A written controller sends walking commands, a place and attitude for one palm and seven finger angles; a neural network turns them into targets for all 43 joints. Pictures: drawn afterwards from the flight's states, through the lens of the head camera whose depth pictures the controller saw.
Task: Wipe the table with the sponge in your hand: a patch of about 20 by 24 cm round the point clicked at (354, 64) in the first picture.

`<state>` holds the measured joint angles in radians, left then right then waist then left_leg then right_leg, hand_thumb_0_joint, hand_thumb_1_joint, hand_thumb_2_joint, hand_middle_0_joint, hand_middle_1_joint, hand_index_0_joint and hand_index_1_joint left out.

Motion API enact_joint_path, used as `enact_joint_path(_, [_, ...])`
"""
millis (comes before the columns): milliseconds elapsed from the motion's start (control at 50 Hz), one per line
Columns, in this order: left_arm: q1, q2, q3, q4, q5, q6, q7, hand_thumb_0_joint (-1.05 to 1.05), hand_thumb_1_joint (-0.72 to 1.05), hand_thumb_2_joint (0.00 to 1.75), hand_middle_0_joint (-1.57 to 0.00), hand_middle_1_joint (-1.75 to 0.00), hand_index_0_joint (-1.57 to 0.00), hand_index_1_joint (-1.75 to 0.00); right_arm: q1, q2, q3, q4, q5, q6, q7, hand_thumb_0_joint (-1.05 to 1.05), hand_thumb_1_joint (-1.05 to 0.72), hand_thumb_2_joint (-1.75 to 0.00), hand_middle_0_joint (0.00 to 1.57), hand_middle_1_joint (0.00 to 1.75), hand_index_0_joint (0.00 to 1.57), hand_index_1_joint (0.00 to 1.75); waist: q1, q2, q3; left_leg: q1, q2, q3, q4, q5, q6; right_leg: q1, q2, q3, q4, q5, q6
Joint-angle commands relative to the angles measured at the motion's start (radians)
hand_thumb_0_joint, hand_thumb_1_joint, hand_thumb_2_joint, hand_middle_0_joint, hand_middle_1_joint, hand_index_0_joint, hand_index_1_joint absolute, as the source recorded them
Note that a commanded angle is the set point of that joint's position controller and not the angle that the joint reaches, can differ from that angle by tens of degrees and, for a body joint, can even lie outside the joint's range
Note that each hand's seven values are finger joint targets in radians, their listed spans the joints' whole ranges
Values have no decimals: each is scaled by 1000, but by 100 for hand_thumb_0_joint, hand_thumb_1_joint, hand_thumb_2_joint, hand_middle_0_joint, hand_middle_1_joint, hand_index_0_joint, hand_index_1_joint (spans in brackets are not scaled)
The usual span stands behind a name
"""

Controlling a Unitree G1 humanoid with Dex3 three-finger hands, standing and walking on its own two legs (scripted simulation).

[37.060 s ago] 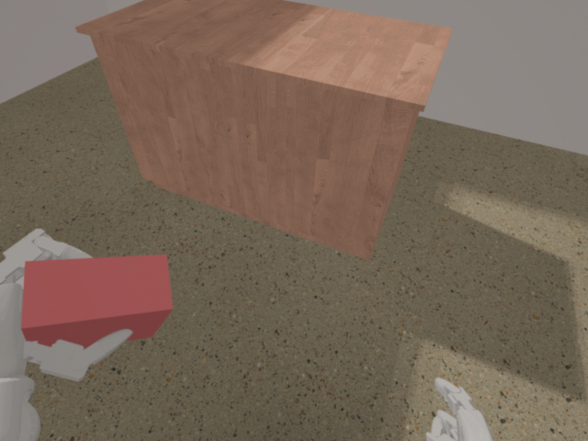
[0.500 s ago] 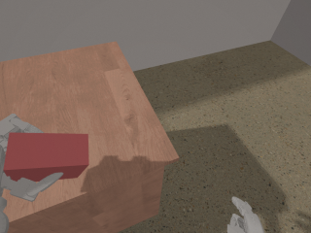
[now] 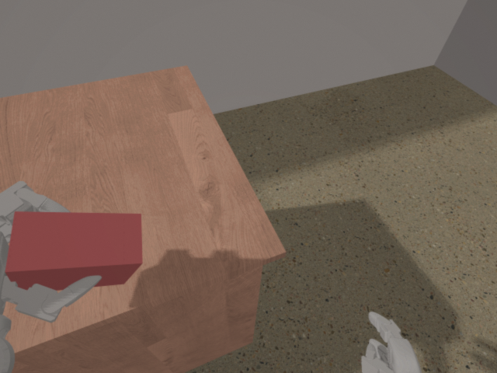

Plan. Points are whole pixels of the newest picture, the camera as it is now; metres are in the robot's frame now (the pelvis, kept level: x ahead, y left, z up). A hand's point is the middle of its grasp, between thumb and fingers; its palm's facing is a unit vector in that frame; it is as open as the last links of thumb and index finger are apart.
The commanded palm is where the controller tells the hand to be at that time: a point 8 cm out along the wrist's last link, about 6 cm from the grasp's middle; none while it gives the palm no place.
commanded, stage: shuffle to correct the standing spot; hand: left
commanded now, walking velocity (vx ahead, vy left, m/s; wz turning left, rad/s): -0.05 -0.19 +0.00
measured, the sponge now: (97, 253) +0.23 +0.20 +0.14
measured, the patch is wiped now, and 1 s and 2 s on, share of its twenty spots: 0.00 0.00 0.00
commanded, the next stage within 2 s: come to a stop and stand still in 1.64 s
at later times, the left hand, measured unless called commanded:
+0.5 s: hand (53, 253) +0.22 +0.24 +0.17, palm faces +0.33 -0.85 -0.41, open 9.9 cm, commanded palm +0.16 +0.28 +0.18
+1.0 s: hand (52, 254) +0.21 +0.24 +0.17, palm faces +0.33 -0.85 -0.41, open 9.9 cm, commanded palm +0.16 +0.28 +0.18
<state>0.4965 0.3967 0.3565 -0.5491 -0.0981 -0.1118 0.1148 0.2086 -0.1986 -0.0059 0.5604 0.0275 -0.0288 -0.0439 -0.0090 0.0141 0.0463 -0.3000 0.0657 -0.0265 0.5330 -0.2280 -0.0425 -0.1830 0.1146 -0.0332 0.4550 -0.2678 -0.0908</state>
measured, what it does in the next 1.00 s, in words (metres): stands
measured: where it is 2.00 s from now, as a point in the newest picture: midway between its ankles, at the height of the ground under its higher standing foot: outside the picture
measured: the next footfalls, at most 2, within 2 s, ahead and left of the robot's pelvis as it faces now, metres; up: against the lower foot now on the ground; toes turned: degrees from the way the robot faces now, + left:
none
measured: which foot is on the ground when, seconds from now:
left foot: down 0.00-1.00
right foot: down 0.00-1.00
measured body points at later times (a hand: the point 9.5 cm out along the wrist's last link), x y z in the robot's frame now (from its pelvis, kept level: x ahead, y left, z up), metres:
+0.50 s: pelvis +0.00 +0.00 +0.00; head +0.02 +0.00 +0.45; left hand +0.19 +0.28 +0.19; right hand +0.17 -0.23 -0.09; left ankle +0.03 +0.15 -0.73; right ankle -0.02 -0.06 -0.74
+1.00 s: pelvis +0.00 +0.00 +0.00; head +0.02 +0.00 +0.45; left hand +0.19 +0.28 +0.19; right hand +0.17 -0.23 -0.09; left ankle +0.03 +0.15 -0.73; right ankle -0.02 -0.06 -0.74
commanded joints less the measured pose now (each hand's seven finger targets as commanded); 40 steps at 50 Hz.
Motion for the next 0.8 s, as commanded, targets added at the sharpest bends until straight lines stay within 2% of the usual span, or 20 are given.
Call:
enact_joint_path(0, [-48,172,124,-205,-4,-62,18,0,10,130,-120,-160,-120,-160,-83,-114,-49,-162,-5,-56,-10,0,-90,-90,20,30,20,30,1,39,-124,82,96,-76,-53,89,86,-28,-185,146,-106,179,59])
enact_joint_path(40, [-56,156,107,-206,-4,-64,21,0,10,130,-120,-160,-120,-160,-86,-112,-42,-157,-6,-54,-11,0,-90,-90,20,30,20,30,-3,48,-117,83,93,-78,-67,49,86,-41,-179,143,-109,144,44])
enact_joint_path(60, [-57,177,128,-211,-3,-64,22,0,10,130,-120,-160,-120,-160,-86,-115,-49,-160,-6,-55,-12,0,-90,-90,20,30,20,30,0,43,-123,85,96,-78,-69,38,87,-39,-182,148,-111,145,51])
enact_joint_path(100, [-57,173,125,-216,-4,-64,21,0,10,130,-120,-160,-120,-160,-81,-115,-50,-162,-6,-57,-10,0,-90,-90,20,30,20,30,0,42,-137,89,96,-78,-64,78,85,-21,-183,145,-104,172,51])
enact_joint_path(120, [-62,176,121,-227,-2,-62,25,0,10,130,-120,-160,-120,-160,-89,-113,-46,-159,-4,-56,-13,0,-90,-90,20,30,20,30,-3,69,-145,97,99,-87,-73,109,86,-11,-186,138,-94,183,44])
enact_joint_path(200, [-47,170,122,-211,-3,-60,19,0,10,130,-120,-160,-120,-160,-81,-116,-51,-163,-5,-57,-10,0,-90,-90,20,30,20,30,2,40,-157,101,106,-81,-50,192,85,8,-179,128,-89,242,56])
enact_joint_path(220, [-45,171,117,-225,-2,-59,22,0,10,130,-120,-160,-120,-160,-87,-113,-48,-160,-2,-56,-11,0,-90,-90,20,30,20,30,-2,68,-169,117,107,-84,-55,214,85,12,-185,123,-80,252,46])
enact_joint_path(280, [-35,175,124,-226,-3,-62,18,0,10,130,-120,-160,-120,-160,-81,-117,-51,-164,-5,-56,-10,0,-90,-90,20,30,20,30,3,64,-171,117,117,-86,-54,238,85,14,-178,115,-79,260,53])
enact_joint_path(340, [-21,168,122,-202,-6,-59,20,0,10,130,-120,-160,-120,-160,-82,-113,-43,-158,-6,-51,-12,0,-90,-90,20,30,20,30,0,50,-149,100,113,-80,-59,174,86,-4,-175,119,-95,218,54])
enact_joint_path(400, [-35,173,128,-201,-8,-56,18,0,10,130,-120,-160,-120,-160,-80,-114,-51,-163,-3,-53,-11,0,-90,-90,20,30,20,30,-2,22,-141,93,89,-59,-29,103,79,-22,-198,155,-115,208,51])
enact_joint_path(440, [-38,160,114,-191,-9,-55,24,0,10,130,-120,-160,-120,-160,-76,-111,-44,-153,-3,-49,-11,0,-90,-90,20,30,20,30,-7,12,-133,95,75,-56,-21,62,77,-46,-206,162,-122,173,30])
enact_joint_path(480, [-50,168,117,-204,-9,-55,24,0,10,130,-120,-160,-120,-160,-81,-114,-51,-160,-1,-52,-10,0,-90,-90,20,30,20,30,-6,4,-126,102,68,-50,-5,62,75,-59,-218,179,-125,185,32])
enact_joint_path(520, [-63,181,120,-223,-7,-57,31,0,10,130,-120,-160,-120,-160,-91,-111,-45,-155,0,-51,-13,0,-90,-90,20,30,20,30,-8,43,-128,104,74,-68,-27,83,78,-52,-221,164,-110,179,23])
enact_joint_path(540, [-48,161,110,-211,-7,-59,29,0,10,130,-120,-160,-120,-160,-89,-110,-42,-154,-4,-51,-13,0,-90,-90,20,30,20,30,-5,39,-125,109,83,-67,-35,88,84,-61,-202,156,-109,175,31])
enact_joint_path(600, [-61,174,121,-220,-3,-62,25,0,10,130,-120,-160,-120,-160,-90,-114,-47,-161,-6,-54,-12,0,-90,-90,20,30,20,30,0,49,-124,88,102,-89,-66,105,88,-31,-183,140,-98,177,53])
enact_joint_path(620, [-67,179,119,-229,-1,-61,29,0,10,130,-120,-160,-120,-160,-99,-113,-44,-159,-3,-53,-14,0,-90,-90,20,30,20,30,-3,82,-126,89,106,-100,-85,119,90,-19,-182,129,-88,174,48])
enact_joint_path(640, [-53,170,120,-212,-1,-65,28,0,10,130,-120,-160,-120,-160,-91,-112,-39,-156,-7,-52,-13,0,-90,-90,20,30,20,30,0,73,-128,88,116,-101,-91,130,94,-15,-166,116,-89,174,55])
enact_joint_path(680, [-45,181,131,-218,0,-64,24,0,10,130,-120,-160,-120,-160,-86,-115,-48,-162,-8,-54,-12,0,-90,-90,20,30,20,30,4,76,-148,98,123,-98,-77,189,95,7,-170,115,-87,219,69])
enact_joint_path(740, [-28,155,111,-198,-3,-60,21,0,10,130,-120,-160,-120,-160,-80,-115,-43,-158,-6,-50,-8,0,-90,-90,20,30,20,30,0,56,-158,97,112,-87,-62,195,87,16,-171,114,-90,227,54])
enact_joint_path(780, [-23,173,127,-213,-4,-59,19,0,10,130,-120,-160,-120,-160,-81,-117,-52,-165,-4,-52,-8,0,-90,-90,20,30,20,30,2,58,-167,108,109,-77,-43,198,85,10,-185,130,-94,254,55])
